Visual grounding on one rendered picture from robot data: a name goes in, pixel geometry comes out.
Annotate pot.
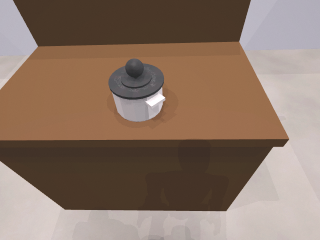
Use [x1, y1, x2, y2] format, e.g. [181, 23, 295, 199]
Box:
[112, 88, 166, 122]

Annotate lid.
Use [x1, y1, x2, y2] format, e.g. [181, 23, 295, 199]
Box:
[108, 63, 164, 100]

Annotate knob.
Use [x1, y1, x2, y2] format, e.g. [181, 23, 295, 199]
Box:
[125, 58, 144, 78]

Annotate table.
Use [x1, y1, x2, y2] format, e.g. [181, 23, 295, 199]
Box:
[0, 0, 289, 212]

